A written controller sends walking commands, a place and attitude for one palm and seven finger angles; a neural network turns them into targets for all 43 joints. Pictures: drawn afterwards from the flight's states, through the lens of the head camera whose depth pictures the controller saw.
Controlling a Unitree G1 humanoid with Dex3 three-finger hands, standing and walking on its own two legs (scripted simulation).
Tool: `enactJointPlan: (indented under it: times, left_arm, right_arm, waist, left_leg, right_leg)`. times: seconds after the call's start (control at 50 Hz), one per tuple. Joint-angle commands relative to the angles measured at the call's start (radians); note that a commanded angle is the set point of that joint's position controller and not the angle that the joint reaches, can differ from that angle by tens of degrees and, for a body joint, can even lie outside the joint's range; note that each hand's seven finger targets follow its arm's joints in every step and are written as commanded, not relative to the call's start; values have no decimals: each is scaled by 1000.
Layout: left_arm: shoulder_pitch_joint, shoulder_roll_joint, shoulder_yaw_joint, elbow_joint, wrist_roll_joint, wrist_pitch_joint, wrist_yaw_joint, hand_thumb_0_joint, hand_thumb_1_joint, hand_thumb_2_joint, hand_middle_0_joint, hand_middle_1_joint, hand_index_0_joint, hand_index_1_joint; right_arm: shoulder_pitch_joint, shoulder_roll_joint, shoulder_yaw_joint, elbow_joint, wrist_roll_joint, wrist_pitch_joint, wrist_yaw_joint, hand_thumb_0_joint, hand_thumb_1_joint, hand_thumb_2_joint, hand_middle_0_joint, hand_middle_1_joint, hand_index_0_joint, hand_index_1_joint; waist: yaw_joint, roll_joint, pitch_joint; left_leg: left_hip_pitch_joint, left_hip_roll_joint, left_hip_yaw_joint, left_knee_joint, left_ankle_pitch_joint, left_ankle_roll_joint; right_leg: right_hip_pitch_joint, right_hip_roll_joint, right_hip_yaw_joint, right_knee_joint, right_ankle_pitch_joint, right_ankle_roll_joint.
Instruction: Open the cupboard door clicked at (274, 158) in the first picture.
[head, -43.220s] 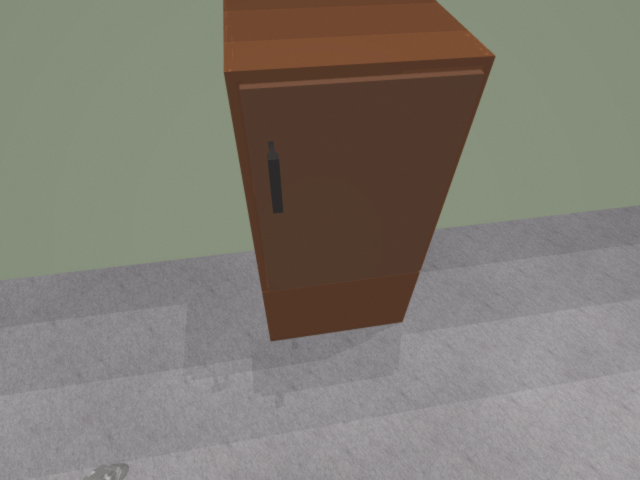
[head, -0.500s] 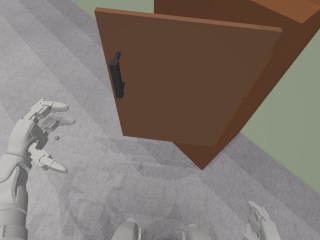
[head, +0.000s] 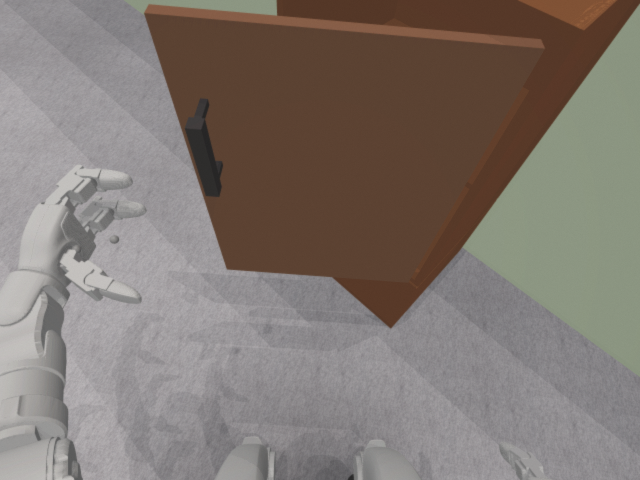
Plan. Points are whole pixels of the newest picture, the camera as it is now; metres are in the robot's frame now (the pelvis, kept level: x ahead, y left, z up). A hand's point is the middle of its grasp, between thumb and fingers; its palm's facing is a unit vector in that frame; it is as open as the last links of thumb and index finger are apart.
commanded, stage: move the hooked fingers beside the handle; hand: left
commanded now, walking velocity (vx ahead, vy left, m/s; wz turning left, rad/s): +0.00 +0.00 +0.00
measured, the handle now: (208, 150) +0.53 +0.16 +0.06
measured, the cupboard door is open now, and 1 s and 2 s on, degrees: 41 41 41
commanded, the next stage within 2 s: slide the fingers in behind the handle in 1.62 s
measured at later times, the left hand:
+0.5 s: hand (138, 198) +0.44 +0.24 +0.06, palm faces -0.06 -1.00 -0.01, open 14.0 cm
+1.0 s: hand (149, 172) +0.49 +0.23 +0.06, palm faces -0.07 -1.00 -0.02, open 14.0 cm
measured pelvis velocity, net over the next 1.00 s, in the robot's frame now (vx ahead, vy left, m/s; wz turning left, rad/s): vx -0.01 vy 0.01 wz -0.04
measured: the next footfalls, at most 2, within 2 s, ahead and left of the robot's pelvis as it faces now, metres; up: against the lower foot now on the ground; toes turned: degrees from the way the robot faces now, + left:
none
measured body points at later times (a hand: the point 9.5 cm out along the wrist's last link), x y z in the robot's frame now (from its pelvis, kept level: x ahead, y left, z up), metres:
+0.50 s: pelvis -0.01 +0.00 -0.01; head +0.10 +0.02 +0.42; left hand +0.44 +0.29 +0.06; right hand +0.05 -0.27 -0.12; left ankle +0.01 +0.11 -0.67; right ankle +0.01 -0.13 -0.67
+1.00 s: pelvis -0.01 +0.01 -0.02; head +0.12 +0.03 +0.41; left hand +0.48 +0.29 +0.06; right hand -0.01 -0.27 -0.12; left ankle +0.01 +0.11 -0.67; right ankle +0.01 -0.13 -0.67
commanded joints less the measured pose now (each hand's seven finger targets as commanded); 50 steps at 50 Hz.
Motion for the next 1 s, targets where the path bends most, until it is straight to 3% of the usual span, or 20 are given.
enactJointPlan:
  times: [0.0, 0.02, 0.14, 0.22, 0.3, 0.36, 0.4, 0.48, 0.5, 0.54, 0.56, 0.62, 0.66, 0.72, 0.76, 0.78, 0.8, 0.86, 0.94, 0.98]
  left_arm:
    - [-329, 313, 92, -162, -10, -74, 17, 0, -500, 300, -300, -1200, -300, -1200]
    - [-359, 279, 59, -155, -6, -75, 17, 0, -500, 300, -300, -1200, -300, -1200]
    - [-446, 302, 66, -49, 11, -83, 21, 0, -500, 300, -300, -1200, -300, -1200]
    - [-539, 291, 35, -38, 26, -102, 22, 0, -500, 300, -300, -1200, -300, -1200]
    - [-581, 295, 39, 30, 35, -100, 35, 0, -500, 300, -300, -1200, -300, -1200]
    - [-636, 368, 81, 61, 52, -108, 47, 0, -500, 300, -300, -1200, -300, -1200]
    - [-672, 356, 62, 103, 66, -110, 48, 0, -500, 300, -300, -1200, -300, -1200]
    - [-753, 408, 84, 114, 77, -127, 46, 0, -500, 300, -300, -1200, -300, -1200]
    - [-749, 400, 77, 121, 78, -128, 43, 0, -500, 300, -300, -1200, -300, -1200]
    - [-742, 410, 86, 137, 79, -124, 40, 0, -500, 300, -300, -1200, -300, -1200]
    - [-747, 383, 63, 145, 75, -123, 37, 0, -500, 300, -300, -1200, -300, -1200]
    - [-776, 371, 48, 189, 86, -103, 44, 0, -500, 300, -300, -1200, -300, -1200]
    - [-805, 417, 83, 186, 86, -104, 55, 0, -500, 300, -300, -1200, -300, -1200]
    - [-844, 406, 67, 159, 103, -116, 70, 0, -500, 300, -300, -1200, -300, -1200]
    - [-866, 411, 77, 167, 97, -122, 80, 0, -500, 300, -300, -1200, -300, -1200]
    - [-857, 449, 101, 194, 108, -118, 82, 0, -500, 300, -300, -1200, -300, -1200]
    - [-874, 438, 86, 209, 111, -112, 82, 0, -500, 300, -300, -1200, -300, -1200]
    - [-796, 481, 122, 225, 118, -105, 78, 0, -500, 300, -300, -1200, -300, -1200]
    - [-798, 468, 107, 201, 115, -106, 67, 0, -500, 300, -300, -1200, -300, -1200]
    - [-827, 450, 94, 175, 109, -121, 61, 0, -500, 300, -300, -1200, -300, -1200]
  right_arm:
    - [72, -172, -63, -107, -4, -20, -14, 0, -900, -900, 200, 300, 200, 300]
    - [70, -166, -61, -107, -4, -17, -12, 0, -900, -900, 200, 300, 200, 300]
    - [87, -171, -61, -92, -6, 6, -7, 0, -900, -900, 200, 300, 200, 300]
    - [100, -174, -62, -79, -8, 19, -4, 0, -900, -900, 200, 300, 200, 300]
    - [115, -176, -60, -67, -9, 35, -1, 0, -900, -900, 200, 300, 200, 300]
    - [123, -181, -56, -63, -12, 47, -4, 0, -900, -900, 200, 300, 200, 300]
    - [130, -178, -53, -59, -12, 55, -3, 0, -900, -900, 200, 300, 200, 300]
    - [152, -185, -50, -47, -17, 64, -5, 0, -900, -900, 200, 300, 200, 300]
    - [154, -184, -51, -47, -18, 66, -2, 0, -900, -900, 200, 300, 200, 300]
    - [160, -186, -52, -44, -19, 71, 0, 0, -900, -900, 200, 300, 200, 300]
    - [166, -183, -49, -47, -19, 74, 1, 0, -900, -900, 200, 300, 200, 300]
    - [178, -189, -51, -38, -20, 85, 3, 0, -900, -900, 200, 300, 200, 300]
    - [189, -194, -49, -38, -23, 89, 0, 0, -900, -900, 200, 300, 200, 300]
    - [200, -190, -51, -32, -29, 96, 6, 0, -900, -900, 200, 300, 200, 300]
    - [209, -190, -48, -27, -31, 96, 7, 0, -900, -900, 200, 300, 200, 300]
    - [214, -196, -47, -26, -31, 102, 6, 0, -900, -900, 200, 300, 200, 300]
    - [209, -193, -45, -27, -30, 104, 7, 0, -900, -900, 200, 300, 200, 300]
    - [218, -195, -42, -47, -32, 113, 10, 0, -900, -900, 200, 300, 200, 300]
    - [209, -192, -41, -63, -30, 121, 14, 0, -900, -900, 200, 300, 200, 300]
    - [214, -194, -46, -54, -29, 124, 12, 0, -900, -900, 200, 300, 200, 300]
  waist:
    - [8, 92, -381]
    - [-3, 98, -383]
    - [-14, 75, -369]
    - [-22, 128, -410]
    - [-32, 83, -403]
    - [-32, 91, -402]
    - [-44, 97, -401]
    - [-52, 120, -450]
    - [-49, 143, -468]
    - [-50, 128, -457]
    - [-53, 149, -452]
    - [-72, 117, -428]
    - [-69, 122, -439]
    - [-73, 154, -482]
    - [-85, 129, -477]
    - [-78, 130, -481]
    - [-90, 132, -464]
    - [-62, 128, -473]
    - [-64, 141, -471]
    - [-81, 144, -485]
  left_leg:
    - [286, -16, -26, -128, 379, 9]
    - [283, -17, -21, -121, 368, 11]
    - [247, -15, -19, -104, 344, 15]
    - [305, -9, -37, -92, 383, 7]
    - [270, -8, -39, -83, 367, 11]
    - [229, -11, -32, -73, 331, 16]
    - [226, -9, -31, -69, 319, 16]
    - [239, -6, -38, -54, 340, 16]
    - [249, -7, -38, -49, 348, 15]
    - [246, -4, -43, -50, 353, 14]
    - [254, -6, -44, -49, 371, 14]
    - [233, -1, -47, -48, 334, 16]
    - [219, -3, -45, -42, 344, 19]
    - [267, 2, -55, -37, 372, 13]
    - [249, 1, -55, -30, 382, 18]
    - [240, 3, -52, -31, 374, 15]
    - [220, 1, -49, -29, 356, 18]
    - [200, -3, -38, -34, 364, 21]
    - [185, -3, -32, -36, 344, 20]
    - [242, 5, -43, -34, 371, 17]
  right_leg:
    - [142, 30, 3, -100, 292, -35]
    - [133, 29, 6, -100, 287, -32]
    - [115, 30, 10, -94, 282, -31]
    - [58, 31, 3, -77, 274, -37]
    - [52, 34, 2, -71, 269, -34]
    - [62, 34, 9, -65, 253, -36]
    - [43, 35, 11, -65, 242, -31]
    - [38, 39, 14, -52, 253, -33]
    - [32, 38, 15, -50, 255, -33]
    - [25, 39, 11, -52, 255, -33]
    - [13, 43, 6, -46, 259, -38]
    - [-19, 42, 3, -53, 232, -31]
    - [-7, 43, 4, -46, 240, -34]
    - [-29, 44, 2, -43, 242, -32]
    - [-21, 47, 2, -42, 257, -32]
    - [-13, 47, 5, -42, 255, -30]
    - [-18, 46, 8, -46, 248, -28]
    - [30, 49, 9, -42, 269, -33]
    - [29, 49, 11, -46, 263, -29]
    - [-9, 54, 4, -44, 262, -29]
